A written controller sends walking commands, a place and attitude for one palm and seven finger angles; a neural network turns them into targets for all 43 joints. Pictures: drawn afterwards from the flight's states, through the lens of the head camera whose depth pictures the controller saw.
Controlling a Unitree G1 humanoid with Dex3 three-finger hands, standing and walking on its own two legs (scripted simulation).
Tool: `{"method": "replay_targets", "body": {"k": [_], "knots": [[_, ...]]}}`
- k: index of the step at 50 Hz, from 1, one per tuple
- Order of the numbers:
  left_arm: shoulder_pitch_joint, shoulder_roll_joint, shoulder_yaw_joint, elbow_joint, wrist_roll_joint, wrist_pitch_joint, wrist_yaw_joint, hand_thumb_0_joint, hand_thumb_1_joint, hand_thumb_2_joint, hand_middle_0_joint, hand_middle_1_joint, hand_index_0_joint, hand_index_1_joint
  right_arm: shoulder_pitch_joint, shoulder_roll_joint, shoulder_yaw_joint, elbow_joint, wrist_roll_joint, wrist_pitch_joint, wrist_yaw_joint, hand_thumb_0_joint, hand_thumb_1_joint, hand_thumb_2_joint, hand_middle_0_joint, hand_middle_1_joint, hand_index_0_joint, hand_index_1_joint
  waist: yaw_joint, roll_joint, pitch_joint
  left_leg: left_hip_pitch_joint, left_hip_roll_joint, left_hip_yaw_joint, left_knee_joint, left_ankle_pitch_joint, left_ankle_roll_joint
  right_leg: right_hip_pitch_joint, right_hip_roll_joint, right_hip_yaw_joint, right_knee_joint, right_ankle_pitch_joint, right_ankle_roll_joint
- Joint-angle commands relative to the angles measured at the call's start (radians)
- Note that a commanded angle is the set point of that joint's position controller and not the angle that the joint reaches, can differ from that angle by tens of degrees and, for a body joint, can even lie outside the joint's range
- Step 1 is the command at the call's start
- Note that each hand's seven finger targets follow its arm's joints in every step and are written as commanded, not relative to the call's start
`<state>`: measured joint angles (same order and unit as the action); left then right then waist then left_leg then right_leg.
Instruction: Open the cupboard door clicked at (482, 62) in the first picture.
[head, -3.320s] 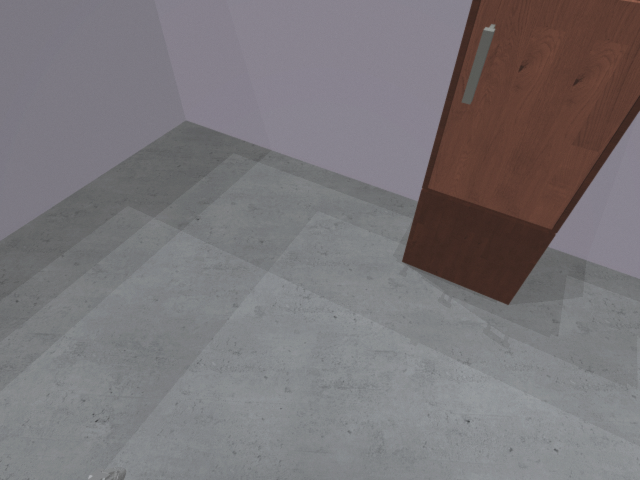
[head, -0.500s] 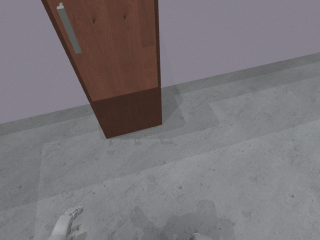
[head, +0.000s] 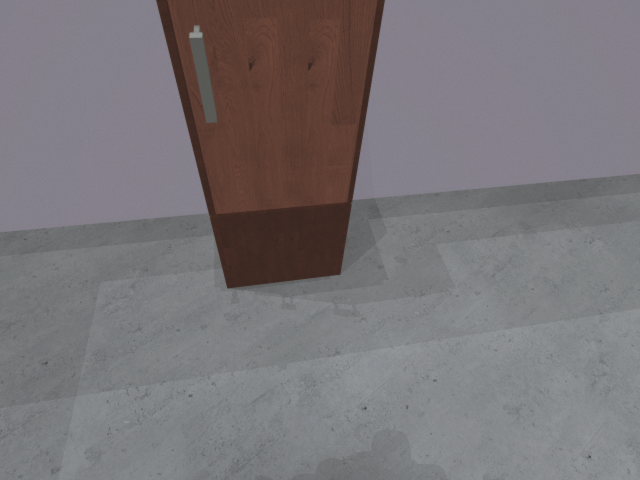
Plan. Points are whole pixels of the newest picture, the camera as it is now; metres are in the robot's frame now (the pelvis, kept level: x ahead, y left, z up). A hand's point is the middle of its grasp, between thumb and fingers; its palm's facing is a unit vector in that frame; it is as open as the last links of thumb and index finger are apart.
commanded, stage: turn to face it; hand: left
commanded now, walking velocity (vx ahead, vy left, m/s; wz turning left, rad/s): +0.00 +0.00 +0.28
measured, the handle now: (204, 75) +0.81 +0.26 +0.08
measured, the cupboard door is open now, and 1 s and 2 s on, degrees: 0 0 0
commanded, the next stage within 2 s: take the last steps up to it in 0.20 s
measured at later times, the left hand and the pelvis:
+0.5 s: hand out of the picture -0.06 +0.16 -0.19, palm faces +0.23 -0.96 -0.15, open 7.4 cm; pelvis -0.02 -0.01 -0.01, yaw +9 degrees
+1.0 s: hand out of the picture +0.12 +0.14 -0.18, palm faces +0.17 -0.96 -0.21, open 7.4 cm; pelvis +0.10 -0.05 -0.01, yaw +8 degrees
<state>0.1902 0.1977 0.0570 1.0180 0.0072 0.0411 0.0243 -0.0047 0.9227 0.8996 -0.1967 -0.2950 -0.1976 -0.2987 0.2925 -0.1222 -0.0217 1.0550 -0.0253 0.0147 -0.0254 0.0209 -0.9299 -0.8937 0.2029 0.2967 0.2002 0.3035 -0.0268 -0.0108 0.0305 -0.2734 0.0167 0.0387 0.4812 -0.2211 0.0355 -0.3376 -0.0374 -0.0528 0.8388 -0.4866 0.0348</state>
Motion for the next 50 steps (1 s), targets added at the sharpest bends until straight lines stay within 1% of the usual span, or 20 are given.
{"method": "replay_targets", "body": {"k": [1, 4, 6, 8, 9, 12, 15, 19, 22, 24, 25, 27, 31, 39, 42, 43, 44, 45, 48, 50], "knots": [[-0.022, 0.017, 0.002, -0.068, -0.001, -0.025, 0.001, 0.000, 0.900, 0.900, -0.200, -0.300, -0.200, -0.300, 0.051, -0.223, -0.064, -0.045, -0.003, -0.009, -0.008, 0.000, -0.900, -0.900, 0.200, 0.300, 0.200, 0.300, -0.012, 0.142, -0.090, 0.184, 0.240, -0.261, -0.136, 0.469, 0.142, -0.050, 0.001, 0.009, -0.080, 0.002, 0.009], [0.061, 0.030, 0.003, -0.040, -0.002, -0.028, 0.006, 0.000, 0.900, 0.900, -0.200, -0.300, -0.200, -0.300, 0.000, -0.226, -0.068, -0.061, 0.003, -0.003, 0.000, 0.000, -0.900, -0.900, 0.200, 0.300, 0.200, 0.300, 0.019, 0.151, -0.103, 0.117, 0.206, -0.246, -0.110, 0.400, 0.113, 0.076, 0.014, -0.002, -0.265, 0.125, 0.004], [0.121, 0.066, 0.007, -0.018, 0.003, -0.040, 0.014, 0.000, 0.900, 0.900, -0.200, -0.300, -0.200, -0.300, -0.030, -0.200, -0.066, -0.074, 0.014, -0.001, 0.008, 0.000, -0.900, -0.900, 0.200, 0.300, 0.200, 0.300, 0.047, 0.068, -0.101, -0.020, 0.145, -0.204, -0.039, 0.221, 0.041, 0.251, -0.038, 0.033, -0.485, 0.301, -0.003], [0.112, 0.195, 0.023, -0.038, 0.018, -0.045, 0.019, 0.000, 0.900, 0.900, -0.200, -0.300, -0.200, -0.300, -0.069, -0.123, -0.049, -0.122, 0.018, 0.007, 0.021, 0.000, -0.900, -0.900, 0.200, 0.300, 0.200, 0.300, 0.051, -0.242, -0.028, -0.214, -0.028, -0.023, 0.206, -0.240, -0.056, 0.227, -0.364, 0.309, -0.593, 0.339, -0.148], [0.110, 0.189, 0.029, -0.045, 0.018, -0.046, 0.020, 0.000, 0.900, 0.900, -0.200, -0.300, -0.200, -0.300, -0.108, -0.153, -0.059, -0.133, 0.007, 0.025, 0.019, 0.000, -0.900, -0.900, 0.200, 0.300, 0.200, 0.300, 0.066, -0.282, -0.018, -0.217, -0.005, -0.047, 0.365, -0.318, -0.054, 0.152, -0.393, 0.320, -0.600, 0.376, -0.196], [0.045, 0.139, 0.010, -0.057, 0.022, -0.048, 0.016, 0.000, 0.900, 0.900, -0.200, -0.300, -0.200, -0.300, -0.090, -0.143, -0.061, -0.095, 0.008, 0.035, 0.027, 0.000, -0.900, -0.900, 0.200, 0.300, 0.200, 0.300, 0.015, -0.143, 0.048, -0.221, 0.013, -0.038, 0.583, -0.226, -0.063, 0.094, -0.278, 0.147, -0.529, 0.546, -0.178], [0.086, 0.142, 0.010, -0.051, 0.028, -0.051, 0.018, 0.000, 0.900, 0.900, -0.200, -0.300, -0.200, -0.300, -0.120, -0.129, -0.052, -0.100, 0.012, 0.033, 0.029, 0.000, -0.900, -0.900, 0.200, 0.300, 0.200, 0.300, 0.036, -0.146, 0.024, -0.182, 0.018, -0.002, 0.492, -0.232, -0.078, 0.134, -0.268, 0.095, -0.499, 0.641, -0.170], [0.157, 0.156, 0.010, -0.004, 0.030, -0.058, 0.005, 0.000, 0.900, 0.900, -0.200, -0.300, -0.200, -0.300, -0.140, -0.112, -0.037, -0.110, 0.005, 0.009, 0.035, 0.000, -0.900, -0.900, 0.200, 0.300, 0.200, 0.300, 0.064, -0.178, 0.001, -0.088, 0.018, 0.049, 0.250, -0.214, -0.065, 0.165, -0.257, 0.129, -0.552, 0.289, -0.165], [0.132, 0.130, 0.004, 0.013, 0.015, -0.055, -0.006, 0.000, 0.900, 0.900, -0.200, -0.300, -0.200, -0.300, -0.028, -0.120, -0.030, -0.059, 0.001, -0.021, 0.027, 0.000, -0.900, -0.900, 0.200, 0.300, 0.200, 0.300, 0.014, -0.096, -0.006, 0.173, 0.016, 0.080, -0.048, -0.085, -0.049, 0.024, -0.180, 0.069, -0.483, 0.043, -0.102], [0.107, 0.042, -0.013, -0.018, 0.011, -0.055, -0.024, 0.000, 0.900, 0.900, -0.200, -0.300, -0.200, -0.300, 0.090, -0.263, -0.061, -0.030, -0.007, -0.031, 0.015, 0.000, -0.900, -0.900, 0.200, 0.300, 0.200, 0.300, -0.039, 0.275, -0.005, 0.309, 0.315, -0.323, -0.240, -0.297, 0.062, -0.219, -0.032, -0.092, -0.145, -0.030, -0.016], [0.049, 0.045, -0.012, -0.047, 0.021, -0.052, -0.026, 0.000, 0.900, 0.900, -0.200, -0.300, -0.200, -0.300, 0.105, -0.299, -0.071, -0.033, -0.013, -0.027, 0.013, 0.000, -0.900, -0.900, 0.200, 0.300, 0.200, 0.300, -0.063, 0.305, 0.058, 0.215, 0.402, -0.450, -0.349, -0.479, 0.130, -0.282, -0.020, -0.072, 0.017, -0.089, -0.021], [0.008, 0.064, 0.004, -0.041, 0.029, -0.043, -0.035, 0.000, 0.900, 0.900, -0.200, -0.300, -0.200, -0.300, 0.063, -0.242, -0.057, -0.038, -0.010, -0.032, 0.001, 0.000, -0.900, -0.900, 0.200, 0.300, 0.200, 0.300, -0.037, 0.238, 0.184, 0.085, 0.367, -0.396, -0.395, -0.485, 0.125, -0.336, -0.062, 0.022, 0.207, 0.034, -0.028], [0.101, 0.029, 0.006, 0.010, 0.025, -0.044, -0.051, 0.000, 0.900, 0.900, -0.200, -0.300, -0.200, -0.300, 0.028, -0.181, -0.048, -0.043, -0.003, -0.061, -0.007, 0.000, -0.900, -0.900, 0.200, 0.300, 0.200, 0.300, 0.017, 0.149, 0.100, 0.106, 0.276, -0.153, -0.343, -0.149, 0.094, -0.239, -0.078, 0.011, 0.178, 0.183, -0.006], [0.005, 0.016, 0.008, -0.019, 0.019, -0.054, -0.058, 0.000, 0.900, 0.900, -0.200, -0.300, -0.200, -0.300, 0.089, -0.209, -0.064, 0.005, -0.013, -0.057, -0.002, 0.000, -0.900, -0.900, 0.200, 0.300, 0.200, 0.300, -0.005, 0.149, 0.084, 0.112, 0.293, -0.098, -0.264, -0.057, 0.100, -0.079, -0.049, -0.059, -0.180, 0.170, -0.003], [0.167, 0.047, 0.020, 0.046, 0.021, -0.074, -0.053, 0.000, 0.900, 0.900, -0.200, -0.300, -0.200, -0.300, 0.075, -0.193, -0.059, 0.017, -0.007, -0.054, 0.002, 0.000, -0.900, -0.900, 0.200, 0.300, 0.200, 0.300, 0.073, 0.075, 0.008, 0.030, 0.213, -0.017, -0.039, -0.033, 0.035, 0.217, -0.004, -0.090, -0.374, 0.270, -0.026], [0.279, 0.113, 0.034, 0.083, 0.026, -0.088, -0.044, 0.000, 0.900, 0.900, -0.200, -0.300, -0.200, -0.300, 0.088, -0.151, -0.050, 0.012, 0.003, -0.058, 0.009, 0.000, -0.900, -0.900, 0.200, 0.300, 0.200, 0.300, 0.120, -0.076, -0.058, -0.118, 0.146, 0.071, 0.193, -0.043, -0.002, 0.422, -0.129, 0.069, -0.436, 0.166, -0.079], [0.389, 0.221, 0.056, 0.108, 0.023, -0.095, -0.028, 0.000, 0.900, 0.900, -0.200, -0.300, -0.200, -0.300, 0.060, -0.079, -0.028, -0.031, 0.012, -0.063, 0.018, 0.000, -0.900, -0.900, 0.200, 0.300, 0.200, 0.300, 0.158, -0.340, -0.089, -0.353, 0.028, 0.136, 0.507, -0.349, -0.035, 0.552, -0.368, 0.433, -0.569, 0.136, -0.181], [0.409, 0.224, 0.055, 0.117, 0.009, -0.097, -0.018, 0.000, 0.900, 0.900, -0.200, -0.300, -0.200, -0.300, -0.010, -0.123, -0.031, -0.058, 0.010, -0.059, 0.017, 0.000, -0.900, -0.900, 0.200, 0.300, 0.200, 0.300, 0.177, -0.330, -0.110, -0.397, 0.061, 0.013, 0.649, -0.372, -0.014, 0.504, -0.387, 0.503, -0.622, 0.137, -0.213], [0.208, 0.106, 0.020, 0.070, 0.018, -0.096, -0.004, 0.000, 0.900, 0.900, -0.200, -0.300, -0.200, -0.300, -0.067, -0.109, -0.045, -0.048, 0.000, -0.057, 0.026, 0.000, -0.900, -0.900, 0.200, 0.300, 0.200, 0.300, 0.085, -0.054, 0.028, -0.386, 0.138, -0.018, 0.711, -0.187, -0.021, 0.262, -0.322, 0.293, -0.622, 0.146, -0.212], [0.154, 0.075, 0.010, 0.057, 0.025, -0.104, -0.001, 0.000, 0.900, 0.900, -0.200, -0.300, -0.200, -0.300, -0.011, -0.073, -0.041, -0.031, -0.003, -0.042, 0.032, 0.000, -0.900, -0.900, 0.200, 0.300, 0.200, 0.300, 0.032, -0.057, 0.038, -0.294, 0.137, 0.018, 0.601, -0.158, -0.040, 0.163, -0.276, 0.152, -0.629, 0.250, -0.186]]}}
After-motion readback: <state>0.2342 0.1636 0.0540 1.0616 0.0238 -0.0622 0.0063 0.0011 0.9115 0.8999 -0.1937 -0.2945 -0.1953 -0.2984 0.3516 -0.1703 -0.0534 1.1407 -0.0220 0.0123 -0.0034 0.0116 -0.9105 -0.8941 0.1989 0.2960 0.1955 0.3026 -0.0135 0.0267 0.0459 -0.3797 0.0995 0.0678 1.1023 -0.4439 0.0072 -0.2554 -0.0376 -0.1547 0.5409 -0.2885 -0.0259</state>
